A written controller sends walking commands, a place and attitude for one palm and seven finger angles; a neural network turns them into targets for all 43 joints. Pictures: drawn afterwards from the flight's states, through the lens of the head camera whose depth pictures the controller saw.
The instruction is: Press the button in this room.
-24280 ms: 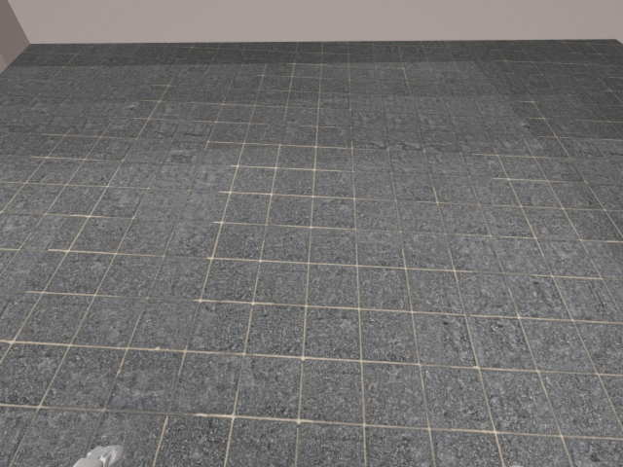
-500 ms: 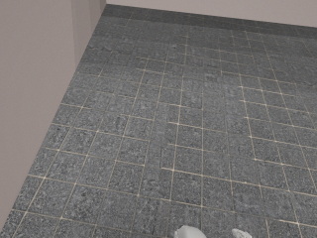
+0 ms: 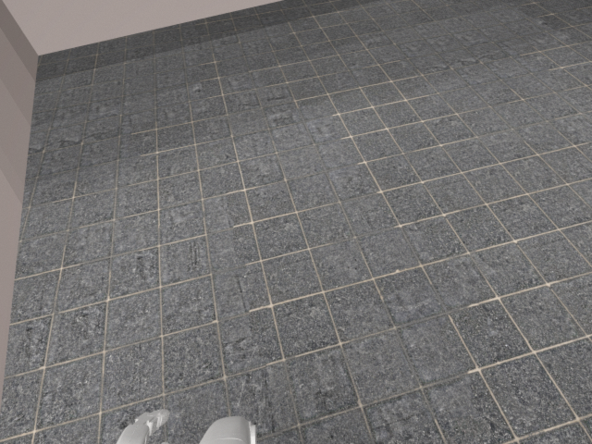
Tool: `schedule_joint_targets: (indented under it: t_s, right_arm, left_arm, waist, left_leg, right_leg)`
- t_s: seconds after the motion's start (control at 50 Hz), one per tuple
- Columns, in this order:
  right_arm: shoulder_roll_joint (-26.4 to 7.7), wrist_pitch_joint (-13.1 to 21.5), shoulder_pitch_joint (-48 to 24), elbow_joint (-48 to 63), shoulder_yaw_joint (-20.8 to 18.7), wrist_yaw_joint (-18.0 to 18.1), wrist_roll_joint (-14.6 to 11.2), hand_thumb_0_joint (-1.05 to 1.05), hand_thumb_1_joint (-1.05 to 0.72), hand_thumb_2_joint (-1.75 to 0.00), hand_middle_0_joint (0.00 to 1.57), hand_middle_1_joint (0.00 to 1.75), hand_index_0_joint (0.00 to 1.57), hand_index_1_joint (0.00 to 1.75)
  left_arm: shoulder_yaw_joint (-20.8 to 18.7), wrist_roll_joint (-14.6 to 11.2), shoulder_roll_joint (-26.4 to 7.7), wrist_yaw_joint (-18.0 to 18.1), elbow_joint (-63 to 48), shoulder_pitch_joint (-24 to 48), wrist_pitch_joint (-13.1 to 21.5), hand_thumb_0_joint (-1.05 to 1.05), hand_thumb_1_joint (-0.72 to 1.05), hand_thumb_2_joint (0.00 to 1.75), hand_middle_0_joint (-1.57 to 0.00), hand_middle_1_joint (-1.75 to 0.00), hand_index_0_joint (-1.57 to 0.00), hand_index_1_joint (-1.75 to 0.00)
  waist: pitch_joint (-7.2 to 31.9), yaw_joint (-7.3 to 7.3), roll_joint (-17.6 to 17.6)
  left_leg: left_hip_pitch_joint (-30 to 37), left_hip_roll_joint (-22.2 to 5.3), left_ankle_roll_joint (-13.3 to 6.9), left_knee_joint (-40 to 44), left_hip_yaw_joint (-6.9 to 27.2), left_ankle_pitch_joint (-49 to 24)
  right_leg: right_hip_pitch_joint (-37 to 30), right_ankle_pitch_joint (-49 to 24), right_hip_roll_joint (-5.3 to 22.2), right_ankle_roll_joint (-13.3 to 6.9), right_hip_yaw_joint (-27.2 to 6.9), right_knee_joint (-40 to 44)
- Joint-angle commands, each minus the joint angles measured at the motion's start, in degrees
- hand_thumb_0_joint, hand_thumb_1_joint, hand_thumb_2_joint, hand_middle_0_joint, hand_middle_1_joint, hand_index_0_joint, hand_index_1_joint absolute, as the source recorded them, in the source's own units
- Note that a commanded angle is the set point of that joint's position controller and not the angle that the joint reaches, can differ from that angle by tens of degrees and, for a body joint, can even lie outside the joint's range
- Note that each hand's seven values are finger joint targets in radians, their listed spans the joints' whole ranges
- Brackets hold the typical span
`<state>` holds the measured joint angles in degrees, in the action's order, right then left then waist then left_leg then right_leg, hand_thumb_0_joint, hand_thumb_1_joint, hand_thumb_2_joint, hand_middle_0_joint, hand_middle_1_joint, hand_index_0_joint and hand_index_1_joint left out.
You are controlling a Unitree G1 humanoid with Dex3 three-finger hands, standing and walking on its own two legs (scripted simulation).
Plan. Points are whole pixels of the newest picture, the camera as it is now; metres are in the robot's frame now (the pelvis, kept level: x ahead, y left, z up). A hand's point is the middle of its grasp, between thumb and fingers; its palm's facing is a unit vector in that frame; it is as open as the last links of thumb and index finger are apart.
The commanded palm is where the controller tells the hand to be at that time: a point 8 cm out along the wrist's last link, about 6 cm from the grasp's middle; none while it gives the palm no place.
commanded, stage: walk to a spot facing it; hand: left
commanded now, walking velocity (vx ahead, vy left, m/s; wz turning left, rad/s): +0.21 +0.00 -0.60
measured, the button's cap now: out of the picture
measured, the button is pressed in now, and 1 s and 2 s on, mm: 0 0 0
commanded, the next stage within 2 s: turn to face it in 0.62 s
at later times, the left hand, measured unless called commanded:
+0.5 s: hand out of the picture +0.11 +0.25 -0.17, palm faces -0.16 -0.97 -0.19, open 7.4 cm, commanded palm none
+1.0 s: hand (275, 312) +0.35 +0.06 -0.15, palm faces -0.46 -0.87 -0.20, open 7.3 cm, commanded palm none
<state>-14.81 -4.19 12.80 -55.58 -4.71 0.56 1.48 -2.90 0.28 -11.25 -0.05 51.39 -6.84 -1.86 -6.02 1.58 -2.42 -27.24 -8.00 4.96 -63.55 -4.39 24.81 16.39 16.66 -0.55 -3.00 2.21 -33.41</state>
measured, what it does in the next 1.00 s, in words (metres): walks ahead, turning right: left foot, then right foot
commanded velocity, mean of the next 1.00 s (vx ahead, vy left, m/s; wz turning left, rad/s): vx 0.08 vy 0.00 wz -0.22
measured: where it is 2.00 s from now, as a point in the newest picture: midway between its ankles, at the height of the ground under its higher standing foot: outside the picture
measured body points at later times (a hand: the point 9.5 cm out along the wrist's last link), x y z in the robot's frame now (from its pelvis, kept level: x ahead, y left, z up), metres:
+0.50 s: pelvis +0.06 +0.05 +0.01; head +0.08 +0.07 +0.45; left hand +0.12 +0.30 -0.16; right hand +0.11 -0.23 -0.11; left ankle +0.07 +0.14 -0.73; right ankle +0.01 -0.08 -0.68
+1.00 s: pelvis +0.14 -0.02 +0.00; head +0.17 -0.05 +0.44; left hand +0.37 +0.11 -0.13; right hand -0.02 -0.19 -0.16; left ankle +0.12 +0.14 -0.67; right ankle +0.12 -0.12 -0.73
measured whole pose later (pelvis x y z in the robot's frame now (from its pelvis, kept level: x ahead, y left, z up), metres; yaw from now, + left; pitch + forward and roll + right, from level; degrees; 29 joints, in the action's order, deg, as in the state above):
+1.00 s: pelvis +0.14 -0.02 +0.00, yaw -23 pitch -1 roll +1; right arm -9.7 -2.7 20.3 -63.4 -2.7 0.7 0.2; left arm 0.1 0.7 -8.5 0.9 55.1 -0.8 1.9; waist -6.4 4.4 -1.1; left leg -19.4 -4.6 2.5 -60.3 -3.5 32.2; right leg 16.9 15.9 4.2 -1.7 9.2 -34.0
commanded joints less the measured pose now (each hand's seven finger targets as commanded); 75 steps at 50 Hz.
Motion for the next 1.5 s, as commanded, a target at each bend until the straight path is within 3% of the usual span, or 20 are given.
schedule_joint_targets:
  t_s: [0.0, 0.22, 0.34, 0.36, 0.38, 0.4, 0.52, 0.74, 0.8, 0.82, 0.84, 0.86, 0.9, 1.04, 1.16, 1.22, 1.26, 1.32, 1.38, 1.48]
  right_arm:
    - [-4.3, 2.0, 0.3, 5.4, -0.5, 0.0, 0.2, 0.0, -0.9, -0.9, 0.2, 0.3, 0.2, 0.3]
    - [-4.8, 4.1, -8.3, 9.7, -0.1, -0.8, -0.1, 0.0, -0.9, -0.9, 0.2, 0.3, 0.2, 0.3]
    - [-4.4, 5.9, 0.8, 7.8, 0.4, 0.3, -0.9, 0.0, -0.9, -0.9, 0.2, 0.3, 0.2, 0.3]
    - [-7.3, 6.5, 6.1, 6.2, 0.0, 1.0, -0.8, 0.0, -0.9, -0.9, 0.2, 0.3, 0.2, 0.3]
    - [-13.5, 6.4, 8.3, 6.1, -1.3, 1.1, 0.1, 0.0, -0.9, -0.9, 0.2, 0.3, 0.2, 0.3]
    - [-15.0, 5.6, 8.3, 6.8, -1.6, 0.9, -0.4, 0.0, -0.9, -0.9, 0.2, 0.3, 0.2, 0.3]
    - [-5.1, 6.6, 2.3, 6.5, 1.1, 1.3, -0.4, 0.0, -0.9, -0.9, 0.2, 0.3, 0.2, 0.3]
    - [-4.1, 5.9, 10.4, -0.4, -0.3, 1.1, 0.3, 0.0, -0.9, -0.9, 0.2, 0.3, 0.2, 0.3]
    - [-4.4, 5.7, 9.9, -2.4, -0.3, 1.0, -0.4, 0.0, -0.9, -0.9, 0.2, 0.3, 0.2, 0.3]
    - [-3.0, 6.0, 11.0, -2.7, 0.2, 0.7, -1.0, 0.0, -0.9, -0.9, 0.2, 0.3, 0.2, 0.3]
    - [0.8, 6.4, 12.0, -2.6, 1.3, 0.4, -1.7, 0.0, -0.9, -0.9, 0.2, 0.3, 0.2, 0.3]
    - [2.1, 5.8, 10.3, -2.1, 1.8, 0.7, -2.3, 0.0, -0.9, -0.9, 0.2, 0.3, 0.2, 0.3]
    - [0.8, 4.0, 7.2, -1.7, 1.4, 0.9, -2.1, 0.0, -0.9, -0.9, 0.2, 0.3, 0.2, 0.3]
    - [2.1, 1.2, 9.8, -3.1, 0.5, -0.8, -0.8, 0.0, -0.9, -0.9, 0.2, 0.3, 0.2, 0.3]
    - [1.4, 1.8, 3.8, 1.8, -0.2, -1.8, -0.7, 0.0, -0.9, -0.9, 0.2, 0.3, 0.2, 0.3]
    - [-0.7, 2.7, 7.0, 2.5, -0.8, -1.9, -0.5, 0.0, -0.9, -0.9, 0.2, 0.3, 0.2, 0.3]
    - [-10.8, 3.8, 11.5, 3.5, -3.0, -1.6, 0.1, 0.0, -0.9, -0.9, 0.2, 0.3, 0.2, 0.3]
    - [-9.6, 3.8, 5.8, 4.1, -2.3, 0.1, 0.0, 0.0, -0.9, -0.9, 0.2, 0.3, 0.2, 0.3]
    - [-7.3, 4.7, 0.1, 6.0, -1.1, 0.2, -0.3, 0.0, -0.9, -0.9, 0.2, 0.3, 0.2, 0.3]
    - [-8.1, 4.6, 2.4, 5.2, -1.5, 0.1, -0.6, 0.0, -0.9, -0.9, 0.2, 0.3, 0.2, 0.3]
  left_arm:
    - [-3.2, 0.2, -11.8, 0.5, -2.8, -2.4, 1.6, 0.0, 0.9, 0.9, -0.2, -0.3, -0.2, -0.3]
    - [-3.5, 0.6, -13.3, -0.3, -0.5, -8.6, 3.0, 0.0, 0.9, 0.9, -0.2, -0.3, -0.2, -0.3]
    - [-3.5, 0.2, -13.2, -0.5, -1.1, -3.7, 2.4, 0.0, 0.9, 0.9, -0.2, -0.3, -0.2, -0.3]
    - [-2.8, 0.1, -10.1, -0.7, -1.9, -2.8, 2.3, 0.0, 0.9, 0.9, -0.2, -0.3, -0.2, -0.3]
    - [-2.0, -0.4, -6.1, -1.5, -2.8, -5.0, 2.0, 0.0, 0.9, 0.9, -0.2, -0.3, -0.2, -0.3]
    - [-2.5, 0.4, -8.0, -1.7, -3.5, -3.7, 2.1, 0.0, 0.9, 0.9, -0.2, -0.3, -0.2, -0.3]
    - [-3.1, 1.0, -5.7, -2.5, 0.7, -7.0, 0.4, 0.0, 0.9, 0.9, -0.2, -0.3, -0.2, -0.3]
    - [-1.2, 1.2, -2.3, -1.6, -2.2, 4.5, 0.4, 0.0, 0.9, 0.9, -0.2, -0.3, -0.2, -0.3]
    - [-0.5, 1.3, -3.5, -0.4, 1.3, -3.6, 2.3, 0.0, 0.9, 0.9, -0.2, -0.3, -0.2, -0.3]
    - [-0.7, 1.5, -5.8, 0.2, 3.7, -8.3, 3.4, 0.0, 0.9, 0.9, -0.2, -0.3, -0.2, -0.3]
    - [-1.3, 1.7, -10.8, 1.3, 6.1, -13.7, 4.5, 0.0, 0.9, 0.9, -0.2, -0.3, -0.2, -0.3]
    - [-1.0, 0.5, -12.6, 1.4, 7.9, -15.7, 5.1, 0.0, 0.9, 0.9, -0.2, -0.3, -0.2, -0.3]
    - [-1.2, 0.3, -12.1, 2.0, 6.2, -9.8, 4.2, 0.0, 0.9, 0.9, -0.2, -0.3, -0.2, -0.3]
    - [-0.8, 0.8, -8.3, 2.3, 1.3, 2.4, 2.7, 0.0, 0.9, 0.9, -0.2, -0.3, -0.2, -0.3]
    - [-2.6, 1.5, -9.5, 2.4, -0.3, 1.5, 2.1, 0.0, 0.9, 0.9, -0.2, -0.3, -0.2, -0.3]
    - [-2.9, 0.9, -9.6, 2.0, -0.7, 0.3, 1.3, 0.0, 0.9, 0.9, -0.2, -0.3, -0.2, -0.3]
    - [-1.9, 0.3, -3.4, 1.3, -4.2, -0.4, 0.5, 0.0, 0.9, 0.9, -0.2, -0.3, -0.2, -0.3]
    - [-2.1, 1.0, -5.0, 1.3, -3.7, 3.1, 0.2, 0.0, 0.9, 0.9, -0.2, -0.3, -0.2, -0.3]
    - [-2.6, 0.9, -6.7, 0.5, -0.7, -1.7, 0.3, 0.0, 0.9, 0.9, -0.2, -0.3, -0.2, -0.3]
    - [-2.4, 0.6, -7.7, 0.9, -0.6, -1.9, 0.2, 0.0, 0.9, 0.9, -0.2, -0.3, -0.2, -0.3]
  waist:
    - [7.8, -1.71, 10.1]
    - [5.2, -4.78, 9.4]
    - [7.6, 0.47, 8.4]
    - [9.6, 2.82, 1.1]
    - [10.1, 3.21, -16.6]
    - [7.0, 3.5, -14.1]
    - [2.3, -2.11, -5.3]
    - [2.7, 1.6, -8.4]
    - [8.2, -2.34, -7.3]
    - [12.3, -4.36, -3.1]
    - [18.8, -6.26, 8.8]
    - [20.8, -6.52, 10.0]
    - [16.8, -5.75, 13.5]
    - [4.8, 0.63, 11.9]
    - [3.7, -0.55, 13.8]
    - [7.3, 1.3, 5.3]
    - [7.1, 3.5, -22.2]
    - [9.3, 1.89, -12.2]
    - [10.0, -1.11, -4.8]
    - [11.9, 0.0, -1.8]
  left_leg:
    - [-5.1, 0.1, 1.4, 0.3, 2.6, -5.2]
    - [-4.6, 3.4, -0.1, 15.4, 3.6, -2.4]
    - [21.2, 6.5, -1.9, 38.1, 2.1, -9.2]
    - [32.3, 1.0, -2.8, 43.8, 6.2, -6.4]
    - [38.5, -15.0, -7.0, 50.7, 24.9, 7.3]
    - [30.4, -22.7, -10.8, 54.1, 29.4, 13.3]
    - [21.7, -10.2, -7.9, 48.1, 2.2, -31.7]
    - [26.3, -10.2, -10.8, 39.7, -5.0, -53.5]
    - [27.1, -8.5, -8.4, 30.3, -4.8, -60.5]
    - [20.0, -6.8, -6.2, 24.5, -4.6, -53.8]
    - [6.1, -1.3, -3.3, 13.9, -6.3, -25.2]
    - [2.9, 3.1, -2.3, 6.3, -1.1, 11.7]
    - [1.0, 2.7, -2.6, -0.4, 4.6, 12.1]
    - [3.0, 2.1, -1.0, 0.6, 0.1, -0.5]
    - [3.4, 1.3, -1.6, 11.8, -1.5, -0.5]
    - [13.3, 3.0, -2.3, 28.7, -3.2, -11.8]
    - [18.9, -16.5, -11.9, 45.9, 27.5, -32.9]
    - [16.9, -13.2, -12.1, 45.7, 26.1, -24.6]
    - [18.3, -6.3, -11.0, 44.8, 15.8, -27.6]
    - [24.3, -5.9, -13.0, 44.0, 17.1, -35.3]
  right_leg:
    - [-9.0, -13.3, 12.5, -5.3, -15.6, 15.8]
    - [-10.4, 4.7, 12.8, -8.8, -27.3, 20.3]
    - [3.6, 1.2, 7.3, -5.0, -24.8, 11.3]
    - [11.8, 4.8, 2.1, -2.2, -20.5, 4.0]
    - [24.5, 16.9, -5.4, 1.3, -10.7, -11.2]
    - [24.9, 17.3, -0.9, 2.8, -5.9, -20.8]
    - [19.6, 1.3, 3.4, 6.1, -2.2, -35.1]
    - [13.5, 1.8, 2.7, 5.2, 4.6, -12.2]
    - [0.1, -6.1, 0.7, 3.4, 5.7, 4.4]
    - [-13.3, -20.1, 3.9, 2.7, 3.4, 9.3]
    - [-29.7, -48.6, 17.9, -1.8, -9.1, 5.5]
    - [-31.2, -70.4, 27.1, -8.3, -11.4, 3.0]
    - [-22.2, -58.0, 26.2, -9.9, -10.3, 6.9]
    - [-0.3, -19.1, 20.3, -3.6, 4.5, 15.0]
    - [-0.3, -11.0, 23.0, -3.2, 6.2, 12.4]
    - [1.2, -7.1, 20.7, 0.6, 9.1, 0.4]
    - [18.8, 23.5, 7.6, 8.0, 9.7, -25.0]
    - [22.4, 11.8, 7.3, 7.2, -2.6, -39.2]
    - [18.8, 3.1, 7.1, 8.1, -2.2, -36.8]
    - [18.2, 3.5, 6.5, 9.2, -3.0, -32.3]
